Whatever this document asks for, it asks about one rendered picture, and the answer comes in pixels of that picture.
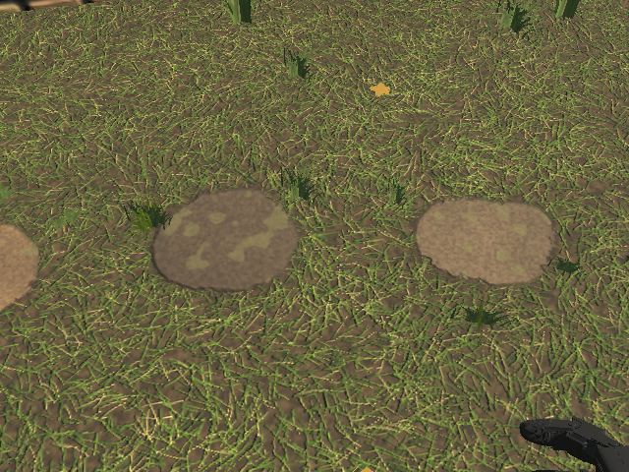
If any robot right hand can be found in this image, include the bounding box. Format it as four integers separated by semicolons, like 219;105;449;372
519;417;629;472

